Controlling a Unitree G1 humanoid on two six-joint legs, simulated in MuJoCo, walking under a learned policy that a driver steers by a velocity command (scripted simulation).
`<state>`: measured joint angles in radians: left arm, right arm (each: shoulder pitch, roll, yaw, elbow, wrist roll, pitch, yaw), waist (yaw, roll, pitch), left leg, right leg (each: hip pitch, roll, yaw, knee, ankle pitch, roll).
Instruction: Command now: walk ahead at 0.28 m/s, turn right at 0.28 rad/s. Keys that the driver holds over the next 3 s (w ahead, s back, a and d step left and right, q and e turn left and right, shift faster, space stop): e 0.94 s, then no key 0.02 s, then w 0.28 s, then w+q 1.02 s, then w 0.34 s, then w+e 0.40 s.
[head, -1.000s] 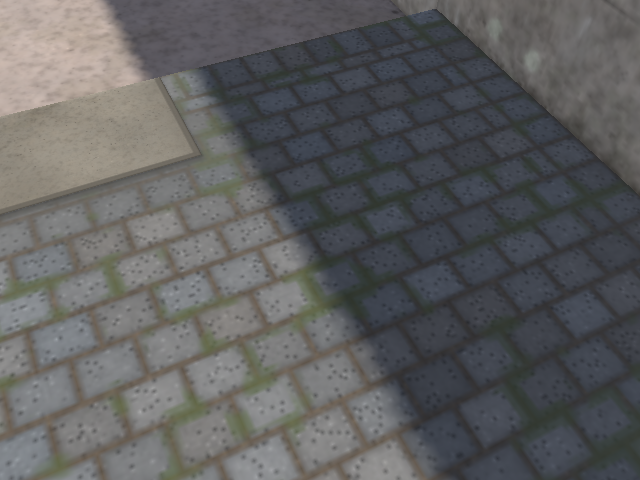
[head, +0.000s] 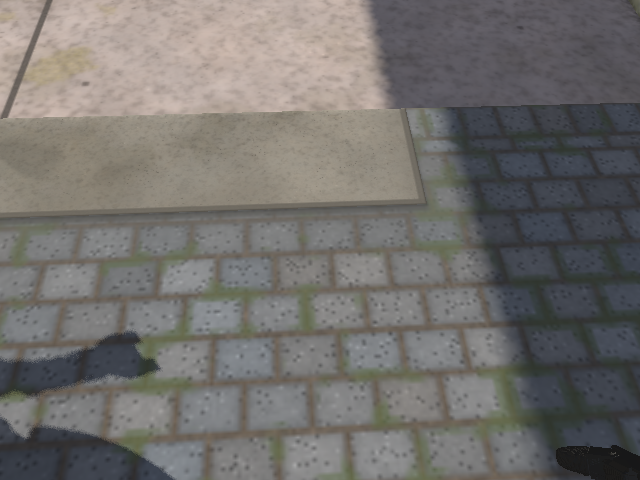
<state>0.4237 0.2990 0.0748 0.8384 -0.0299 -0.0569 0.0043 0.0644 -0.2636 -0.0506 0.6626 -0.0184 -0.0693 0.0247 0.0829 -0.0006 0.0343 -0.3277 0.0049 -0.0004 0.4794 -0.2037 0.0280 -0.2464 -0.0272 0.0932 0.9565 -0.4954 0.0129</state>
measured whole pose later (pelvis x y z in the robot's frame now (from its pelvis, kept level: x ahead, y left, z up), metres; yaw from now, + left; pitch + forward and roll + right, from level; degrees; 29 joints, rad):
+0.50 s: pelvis +0.15 +0.00 -0.01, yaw -16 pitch +2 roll +1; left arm 0.16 0.31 0.06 0.58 -0.01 0.01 -0.01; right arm 0.11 -0.31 -0.06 0.78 0.00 -0.01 0.00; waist 0.01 0.01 0.09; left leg -0.41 -0.03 0.00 1.17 -0.55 -0.04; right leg -0.42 0.05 0.00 0.54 -0.16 -0.08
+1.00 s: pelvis +0.20 +0.05 +0.00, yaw -34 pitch +1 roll -1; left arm 0.22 0.37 0.10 0.61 -0.02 0.07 0.03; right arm 0.17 -0.27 -0.05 0.74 -0.01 0.00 -0.03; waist -0.01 -0.05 0.05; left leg -0.24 0.02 0.03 0.45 -0.23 0.02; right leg -0.54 0.05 0.10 1.13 -0.39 0.08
